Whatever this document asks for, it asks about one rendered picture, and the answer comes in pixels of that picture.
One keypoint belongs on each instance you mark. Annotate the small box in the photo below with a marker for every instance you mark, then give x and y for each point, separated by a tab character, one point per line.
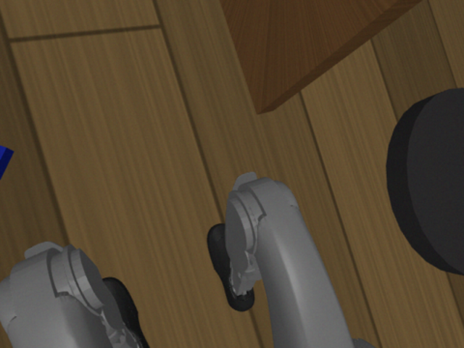
5	156

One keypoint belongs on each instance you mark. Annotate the left robot foot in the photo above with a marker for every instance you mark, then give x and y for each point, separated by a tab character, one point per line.
127	309

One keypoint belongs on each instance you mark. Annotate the right robot foot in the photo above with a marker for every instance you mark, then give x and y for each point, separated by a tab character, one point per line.
221	264

